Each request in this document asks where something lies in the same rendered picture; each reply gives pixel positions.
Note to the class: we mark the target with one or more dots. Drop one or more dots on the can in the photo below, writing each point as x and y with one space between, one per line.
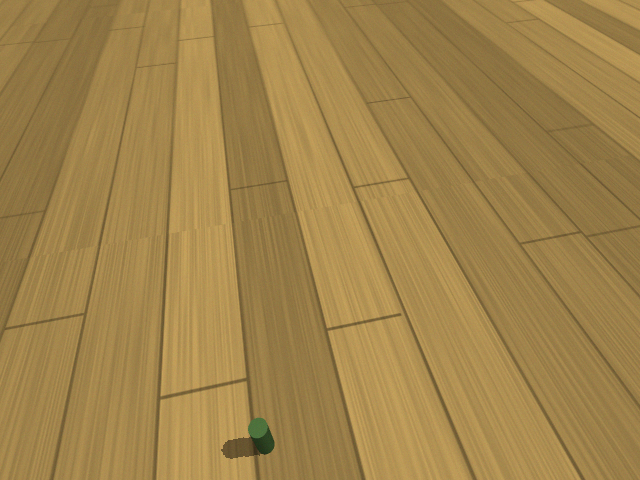
261 435

